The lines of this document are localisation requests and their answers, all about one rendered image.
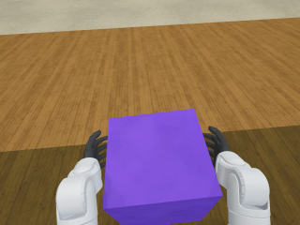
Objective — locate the left robot hand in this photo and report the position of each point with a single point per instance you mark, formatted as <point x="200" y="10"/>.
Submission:
<point x="92" y="150"/>

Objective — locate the robot left forearm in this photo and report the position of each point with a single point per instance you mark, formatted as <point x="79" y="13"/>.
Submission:
<point x="76" y="195"/>

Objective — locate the right robot hand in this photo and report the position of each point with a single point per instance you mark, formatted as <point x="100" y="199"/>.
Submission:
<point x="219" y="145"/>

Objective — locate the carton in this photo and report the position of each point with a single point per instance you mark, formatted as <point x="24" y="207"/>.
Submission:
<point x="158" y="169"/>

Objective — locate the robot right forearm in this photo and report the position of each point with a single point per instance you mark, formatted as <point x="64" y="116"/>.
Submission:
<point x="248" y="190"/>

